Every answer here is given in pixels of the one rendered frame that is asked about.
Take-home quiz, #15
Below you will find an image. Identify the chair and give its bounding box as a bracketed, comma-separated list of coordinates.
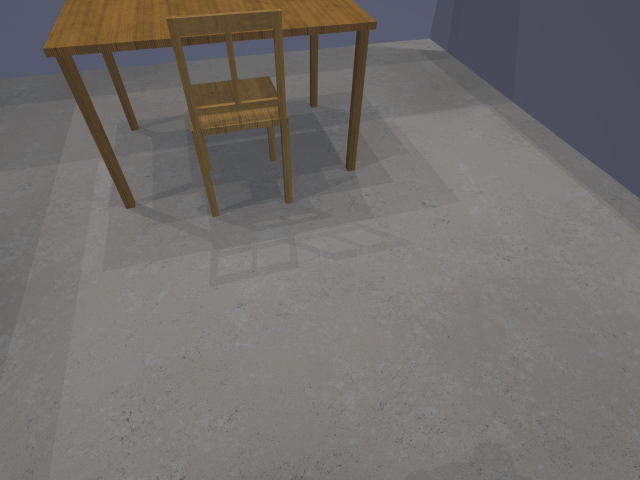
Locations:
[166, 9, 293, 217]

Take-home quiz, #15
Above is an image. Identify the table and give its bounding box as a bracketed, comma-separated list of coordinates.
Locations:
[43, 0, 377, 209]

